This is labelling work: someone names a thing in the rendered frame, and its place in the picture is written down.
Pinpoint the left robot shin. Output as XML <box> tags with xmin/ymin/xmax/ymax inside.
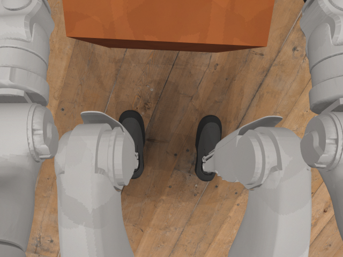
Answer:
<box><xmin>54</xmin><ymin>111</ymin><xmax>139</xmax><ymax>179</ymax></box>

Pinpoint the robot left foot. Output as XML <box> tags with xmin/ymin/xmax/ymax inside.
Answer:
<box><xmin>118</xmin><ymin>110</ymin><xmax>145</xmax><ymax>179</ymax></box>

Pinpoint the robot right upper arm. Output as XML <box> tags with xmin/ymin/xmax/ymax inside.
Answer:
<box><xmin>300</xmin><ymin>111</ymin><xmax>343</xmax><ymax>241</ymax></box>

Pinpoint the carton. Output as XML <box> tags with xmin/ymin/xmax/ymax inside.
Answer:
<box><xmin>62</xmin><ymin>0</ymin><xmax>275</xmax><ymax>52</ymax></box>

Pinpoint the robot right forearm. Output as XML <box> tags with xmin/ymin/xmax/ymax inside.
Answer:
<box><xmin>300</xmin><ymin>0</ymin><xmax>343</xmax><ymax>115</ymax></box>

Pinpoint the robot left forearm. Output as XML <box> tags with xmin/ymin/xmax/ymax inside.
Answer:
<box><xmin>0</xmin><ymin>0</ymin><xmax>55</xmax><ymax>107</ymax></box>

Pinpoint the robot left upper arm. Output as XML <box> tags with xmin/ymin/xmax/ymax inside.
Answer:
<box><xmin>0</xmin><ymin>103</ymin><xmax>59</xmax><ymax>257</ymax></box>

